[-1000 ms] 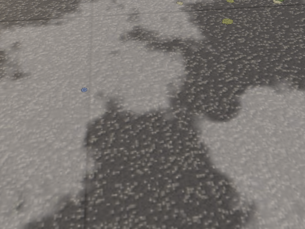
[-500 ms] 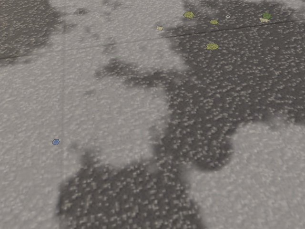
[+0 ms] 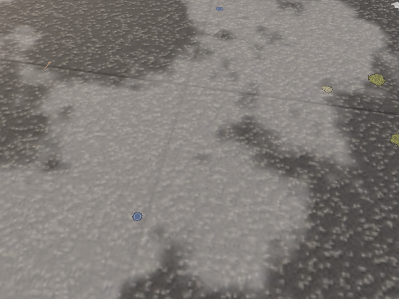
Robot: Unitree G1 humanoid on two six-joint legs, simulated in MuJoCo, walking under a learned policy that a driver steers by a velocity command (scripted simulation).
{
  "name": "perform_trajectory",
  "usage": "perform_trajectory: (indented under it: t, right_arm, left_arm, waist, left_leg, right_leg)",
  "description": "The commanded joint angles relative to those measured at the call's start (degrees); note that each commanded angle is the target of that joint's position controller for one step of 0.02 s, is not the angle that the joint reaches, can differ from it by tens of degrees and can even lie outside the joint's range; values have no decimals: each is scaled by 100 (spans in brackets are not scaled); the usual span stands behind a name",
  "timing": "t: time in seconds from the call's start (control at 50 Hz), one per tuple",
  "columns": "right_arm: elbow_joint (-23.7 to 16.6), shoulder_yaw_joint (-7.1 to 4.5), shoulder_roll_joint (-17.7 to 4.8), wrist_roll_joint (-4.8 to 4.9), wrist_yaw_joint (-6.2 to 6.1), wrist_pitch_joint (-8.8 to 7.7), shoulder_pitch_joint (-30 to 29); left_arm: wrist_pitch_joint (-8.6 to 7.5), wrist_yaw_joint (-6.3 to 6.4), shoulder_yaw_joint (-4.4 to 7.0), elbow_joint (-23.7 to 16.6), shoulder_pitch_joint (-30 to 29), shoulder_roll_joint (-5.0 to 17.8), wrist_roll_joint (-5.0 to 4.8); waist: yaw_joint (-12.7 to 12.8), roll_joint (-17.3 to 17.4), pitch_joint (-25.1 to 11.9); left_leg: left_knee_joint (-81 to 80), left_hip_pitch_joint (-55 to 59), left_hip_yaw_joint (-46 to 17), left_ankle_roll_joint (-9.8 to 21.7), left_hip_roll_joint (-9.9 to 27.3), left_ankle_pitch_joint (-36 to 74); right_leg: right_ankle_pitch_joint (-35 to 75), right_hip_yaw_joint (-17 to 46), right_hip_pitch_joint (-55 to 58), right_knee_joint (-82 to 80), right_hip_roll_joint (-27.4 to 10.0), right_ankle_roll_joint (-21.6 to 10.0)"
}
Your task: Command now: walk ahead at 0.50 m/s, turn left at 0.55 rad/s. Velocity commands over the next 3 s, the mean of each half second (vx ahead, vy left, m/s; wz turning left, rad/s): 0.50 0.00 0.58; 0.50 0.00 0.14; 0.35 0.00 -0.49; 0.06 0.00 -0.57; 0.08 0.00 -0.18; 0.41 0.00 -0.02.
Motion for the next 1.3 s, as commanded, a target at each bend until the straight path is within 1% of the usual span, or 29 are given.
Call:
perform_trajectory:
  t: [0.02,0.04,0.06,0.08,0.1,0.14,0.24,0.32,0.38,0.44,0.48,0.5,0.52,0.54,0.56,0.58,0.62,0.68,0.74,0.78,0.88,0.94,0.96,0.98,1.0,1.02,1.08,1.18,1.3]
  right_arm:
    - [101,-617,-1630,3,-191,3,2088]
    - [25,-642,-2088,0,-205,-32,1874]
    - [-74,-521,-1732,-69,-169,-64,2198]
    - [-53,-437,-1383,-75,-173,-108,2028]
    - [-155,-358,-1097,-11,-177,-126,1584]
    - [-386,-247,-776,-67,-205,-134,918]
    - [-450,-305,-1129,-61,-402,-180,1189]
    - [-431,-314,-1138,6,-477,-66,1530]
    - [-384,-301,-1104,15,-473,-28,1834]
    - [-433,-302,-1090,0,-503,13,1838]
    - [-566,-228,-882,-25,-493,10,1637]
    - [-716,-108,-576,-110,-466,-19,1568]
    - [-877,-6,-240,61,-460,-80,2432]
    - [-734,-95,-865,130,-469,-83,2422]
    - [-804,-185,-1201,90,-463,-47,1798]
    - [-886,-190,-1153,20,-469,-14,1464]
    - [-997,-213,-965,-12,-413,19,1312]
    - [-1031,-98,-530,-15,-390,49,1362]
    - [-1178,1,-436,-134,-347,-46,896]
    - [-1229,57,-376,-111,-290,-136,484]
    - [-1414,9,-620,-7,-191,-265,-140]
    - [-1138,-200,-1005,-56,-249,-310,824]
    - [-1018,-325,-1357,-178,-326,-311,1721]
    - [-956,-430,-1865,-287,-373,-231,2205]
    - [-881,-347,-1534,-249,-349,-223,2389]
    - [-855,-240,-1222,-164,-335,-236,2127]
    - [-828,-64,-658,-187,-282,-290,1189]
    - [-593,-184,-839,-228,-364,-410,1080]
    - [-447,-282,-1222,-142,-537,-228,1135]
  left_arm:
    - [-25,37,156,-498,-231,991,71]
    - [-226,-56,-95,-808,176,78,186]
    - [-500,-134,-57,-989,-490,510,-101]
    - [-622,-179,-17,-1119,-903,671,-262]
    - [-677,-161,-36,-1072,-898,662,-125]
    - [-572,-117,73,-1019,-791,794,78]
    - [-348,-88,-17,-1329,-1280,505,185]
    - [-392,-205,-111,-1594,-2076,326,114]
    - [-439,-276,-81,-1740,-2383,483,18]
    - [-531,-319,5,-1766,-2173,706,-1]
    - [-597,-287,132,-1558,-1234,934,72]
    - [-603,-240,219,-1478,-320,1260,173]
    - [-524,-258,330,-1258,241,1686,235]
    - [-484,-278,214,-1337,155,1141,87]
    - [-431,-246,110,-1423,-110,765,62]
    - [-377,-234,59,-1455,-411,684,117]
    - [-349,-223,-13,-1395,-693,512,179]
    - [-426,-302,1,-1164,-486,569,106]
    - [-387,-300,62,-1088,-487,826,9]
    - [-319,-282,90,-1057,-414,950,-43]
    - [-182,-257,132,-854,143,1144,-135]
    - [-125,-219,66,-822,111,1004,-117]
    - [-151,-227,-65,-937,14,663,-29]
    - [-234,-204,-232,-1119,519,108,5]
    - [-280,-191,-144,-1102,480,512,-127]
    - [-266,-193,-38,-1173,184,845,-198]
    - [-97,-199,7,-1239,-150,733,-84]
    - [106,-249,-49,-1446,-431,414,-63]
    - [87,-490,-116,-1852,-1329,289,30]
  waist:
    - [-1284,144,-1301]
    - [-490,1367,-1676]
    - [-918,844,-2141]
    - [-935,636,-1432]
    - [-651,93,-1076]
    - [-206,-5,-701]
    - [-202,85,-363]
    - [-551,342,-231]
    - [-714,455,-214]
    - [-519,661,-269]
    - [-1,686,-726]
    - [395,141,-1508]
    - [28,-1900,-2264]
    - [135,-1493,-1957]
    - [302,-882,-1181]
    - [204,-470,-731]
    - [-63,-566,-280]
    - [-193,-582,-201]
    - [-197,-442,-177]
    - [-65,-442,-125]
    - [88,-634,-119]
    - [-519,-611,-593]
    - [-953,-233,-1257]
    - [-833,1257,-1965]
    - [-946,1324,-2051]
    - [-886,989,-1348]
    - [-389,758,-395]
    - [-188,344,-96]
    - [-419,350,-26]
  left_leg:
    - [-418,3477,-1019,704,193,-140]
    - [-949,5061,-4269,1728,1460,-819]
    - [-1746,5401,-5159,1801,1688,-1187]
    - [-1818,4994,-4315,1529,1564,-791]
    - [-1768,4106,-3527,1283,1273,-262]
    - [-1939,2701,-2730,1098,913,575]
    - [-2226,1805,-2139,1019,620,1265]
    - [-2053,1626,-1859,682,265,738]
    - [-1740,1944,-2271,597,446,404]
    - [-1223,2406,-2806,465,631,336]
    - [-311,2178,-2675,192,271,833]
    - [1248,1442,-2190,-40,-87,207]
    - [3134,-610,-1491,-427,-848,-2541]
    - [3960,-1407,-1620,-496,-366,-2617]
    - [4179,-1624,-1514,-534,-154,-2057]
    - [4088,-1445,-1318,-563,47,-1622]
    - [3619,-1032,-1281,-559,354,-1201]
    - [2877,-714,-1139,-569,357,-1151]
    - [1653,-672,-843,-644,467,-493]
    - [745,-271,-679,-697,333,73]
    - [-379,365,-625,-703,19,284]
    - [-923,2158,-548,-410,-93,249]
    - [-821,3526,-1297,-81,717,222]
    - [-1078,5258,-3427,653,2190,-292]
    - [-1547,5063,-4419,879,2302,-1187]
    - [-1667,4542,-3691,710,2114,-1386]
    - [-2241,2856,-2113,424,1505,-501]
    - [-2685,2411,-861,457,1459,829]
    - [-2165,2433,385,112,1246,2517]
  right_leg:
    - [4722,278,-1866,3726,-897,-332]
    - [-649,1092,-4382,5576,396,-24]
    - [-770,2254,-5081,6109,467,-174]
    - [-230,2283,-5574,5955,185,-322]
    - [325,2305,-5228,5404,-107,-390]
    - [711,2311,-4363,4676,-385,-286]
    - [1643,2115,-4224,3115,-319,99]
    - [2991,2006,-3728,1319,115,99]
    - [3048,2076,-3556,776,283,11]
    - [2401,2187,-3253,459,334,-188]
    - [2427,2170,-1832,228,214,-508]
    - [2221,3044,-340,374,-728,-883]
    - [1106,5756,1548,-143,-2068,-1858]
    - [-209,6361,1451,-430,-2185,-1816]
    - [-211,5406,754,-514,-1913,-1531]
    - [473,4627,-13,-600,-1657,-1362]
    - [1437,3624,-999,-880,-1256,-1240]
    - [2027,3128,-1448,-1234,-1062,-1468]
    - [2662,2805,-1448,-1357,-999,-1606]
    - [2775,2506,-1606,-1330,-800,-1496]
    - [2507,2797,-1307,-946,-1002,-1331]
    - [2950,2669,-1621,125,-727,-973]
    - [2354,2346,-2378,1589,-360,-713]
    - [-18,1814,-4377,3644,343,-321]
    - [-741,2401,-5060,4665,285,-309]
    - [-321,2501,-5403,5028,35,-347]
    - [764,2431,-4893,4600,-416,-316]
    - [1677,2452,-4826,3920,-484,-134]
    - [2876,1735,-3902,1826,-132,-226]
Next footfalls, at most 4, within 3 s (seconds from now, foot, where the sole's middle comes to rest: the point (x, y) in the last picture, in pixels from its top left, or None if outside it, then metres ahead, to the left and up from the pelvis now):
0.02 left None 0.18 0.09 -0.76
0.50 right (231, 290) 0.49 -0.06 -0.76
0.96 left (132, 253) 0.60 0.27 -0.76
1.42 right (195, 181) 0.90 0.08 -0.76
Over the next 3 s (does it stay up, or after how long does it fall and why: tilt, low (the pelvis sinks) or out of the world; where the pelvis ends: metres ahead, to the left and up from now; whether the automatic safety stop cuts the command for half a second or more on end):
stays up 1.01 0.14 0.02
